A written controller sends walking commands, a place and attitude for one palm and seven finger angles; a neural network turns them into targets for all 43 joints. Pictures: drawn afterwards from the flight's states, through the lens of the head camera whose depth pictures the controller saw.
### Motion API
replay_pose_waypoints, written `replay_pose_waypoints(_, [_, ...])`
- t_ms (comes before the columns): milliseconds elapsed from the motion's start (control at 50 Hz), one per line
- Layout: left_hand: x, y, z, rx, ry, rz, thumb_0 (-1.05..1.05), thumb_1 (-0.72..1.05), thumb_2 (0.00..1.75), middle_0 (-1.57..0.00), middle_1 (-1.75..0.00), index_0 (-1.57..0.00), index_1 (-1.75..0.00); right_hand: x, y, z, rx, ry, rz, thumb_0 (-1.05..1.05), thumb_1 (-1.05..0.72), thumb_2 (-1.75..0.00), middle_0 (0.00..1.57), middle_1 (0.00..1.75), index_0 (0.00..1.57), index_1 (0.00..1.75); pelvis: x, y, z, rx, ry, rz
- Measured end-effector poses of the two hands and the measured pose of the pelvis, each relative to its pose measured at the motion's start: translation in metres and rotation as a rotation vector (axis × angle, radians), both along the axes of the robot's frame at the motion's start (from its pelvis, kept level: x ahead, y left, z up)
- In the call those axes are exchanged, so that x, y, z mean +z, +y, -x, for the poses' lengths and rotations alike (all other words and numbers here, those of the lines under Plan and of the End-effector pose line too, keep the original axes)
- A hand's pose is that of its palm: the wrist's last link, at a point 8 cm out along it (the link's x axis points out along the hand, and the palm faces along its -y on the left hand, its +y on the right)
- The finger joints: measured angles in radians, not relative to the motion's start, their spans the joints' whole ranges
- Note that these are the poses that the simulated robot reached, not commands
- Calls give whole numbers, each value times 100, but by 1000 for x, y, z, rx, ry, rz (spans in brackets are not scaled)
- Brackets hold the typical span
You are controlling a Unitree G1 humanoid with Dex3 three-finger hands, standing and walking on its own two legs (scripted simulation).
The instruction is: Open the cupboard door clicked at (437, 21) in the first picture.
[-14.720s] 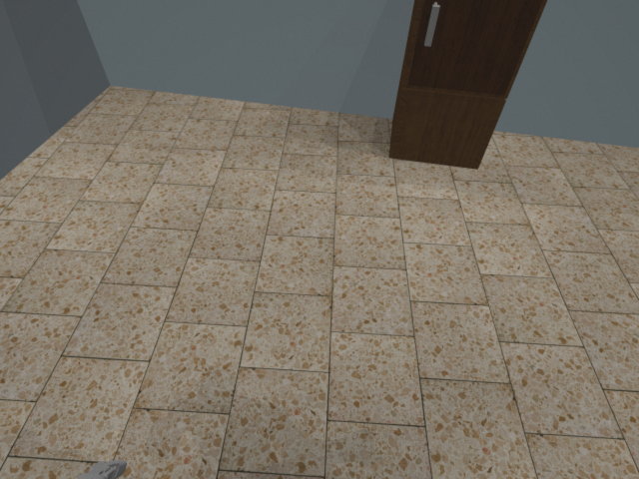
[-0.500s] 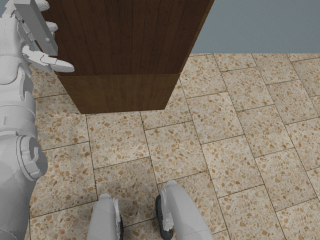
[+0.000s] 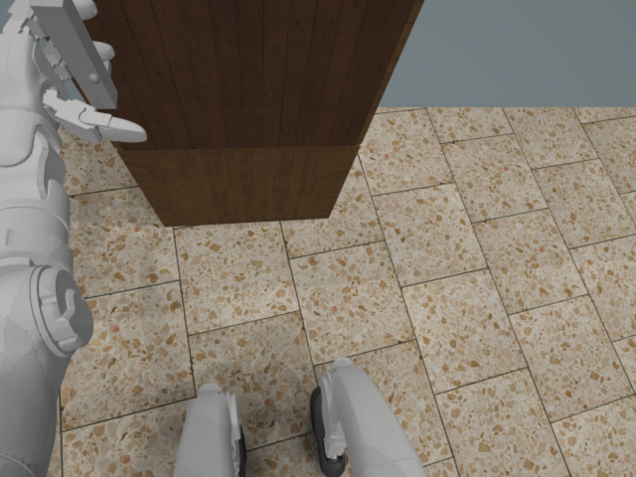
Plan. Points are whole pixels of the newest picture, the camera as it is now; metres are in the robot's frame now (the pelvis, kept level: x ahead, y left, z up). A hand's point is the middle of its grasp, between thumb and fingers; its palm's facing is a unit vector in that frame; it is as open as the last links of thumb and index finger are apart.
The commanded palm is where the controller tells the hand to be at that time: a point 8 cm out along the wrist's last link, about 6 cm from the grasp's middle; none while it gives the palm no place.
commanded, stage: close the thumb around the handle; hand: left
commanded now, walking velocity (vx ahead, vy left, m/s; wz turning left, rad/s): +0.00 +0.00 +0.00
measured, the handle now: (83, 40) +0.62 +0.20 +0.05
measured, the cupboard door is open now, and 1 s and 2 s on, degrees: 0 1 43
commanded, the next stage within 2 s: pull the door open along its arc in 0.72 s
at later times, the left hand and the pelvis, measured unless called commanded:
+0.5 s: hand (95, 77) +0.57 +0.18 +0.06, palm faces -0.01 -1.00 -0.02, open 7.9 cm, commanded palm +0.55 +0.21 +0.05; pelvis +0.00 +0.01 +0.00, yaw +0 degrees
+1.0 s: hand (101, 82) +0.56 +0.18 +0.05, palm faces -0.01 -1.00 -0.02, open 6.2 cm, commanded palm +0.52 +0.21 +0.05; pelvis +0.00 +0.00 +0.00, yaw +0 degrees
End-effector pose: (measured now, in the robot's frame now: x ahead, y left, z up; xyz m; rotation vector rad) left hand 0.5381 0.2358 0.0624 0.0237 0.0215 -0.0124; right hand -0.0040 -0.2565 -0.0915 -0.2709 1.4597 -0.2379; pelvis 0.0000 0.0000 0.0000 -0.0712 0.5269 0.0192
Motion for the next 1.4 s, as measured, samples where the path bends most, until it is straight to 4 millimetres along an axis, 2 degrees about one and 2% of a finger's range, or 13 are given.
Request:
replay_pose_waypoints(120, [-2,3,-1,4,-6,2,-1,-47,31,-30,-121,-30,-121,0,2,3,-1,1,6,0,-90,-90,20,30,20,30,-1,2,1,-2,5,2])
replay_pose_waypoints(220, [-4,3,0,-4,-1,-2,-1,-33,38,-31,-122,-31,-122,0,5,5,-3,14,0,0,-90,-90,20,30,20,30,-1,4,1,0,5,4])
replay_pose_waypoints(620, [-8,-1,-9,-13,11,-1,0,65,80,-38,-133,-38,-133,0,11,6,-9,29,-2,0,-90,-90,20,30,20,30,-2,7,-3,0,17,9])
replay_pose_waypoints(980, [-8,-3,-4,7,8,3,1,66,79,-35,-135,-34,-135,-1,6,1,-13,13,-10,0,-90,-90,20,30,20,30,-1,3,-3,-5,12,2])
replay_pose_waypoints(1080, [-9,-4,10,7,8,6,1,66,75,-35,-135,-34,-135,2,7,-7,-24,-10,-30,0,-90,-90,20,30,20,30,6,3,-7,-14,-4,-8])
replay_pose_waypoints(1180, [-9,-8,36,-4,7,9,0,66,71,-34,-135,-34,-135,8,8,-27,-22,-63,-53,0,-90,-90,20,30,20,30,17,3,-14,-18,-28,-19])
replay_pose_waypoints(1280, [-9,-17,70,0,3,31,1,65,69,-32,-133,-34,-135,15,7,-59,13,-144,-63,0,-90,-90,20,30,20,30,26,3,-21,-13,-56,-26])
replay_pose_waypoints(1400, [-12,-44,111,269,-18,112,2,64,74,-30,-134,-35,-131,18,10,-109,109,-266,-82,0,-90,-90,20,30,20,30,30,3,-26,-7,-79,-35])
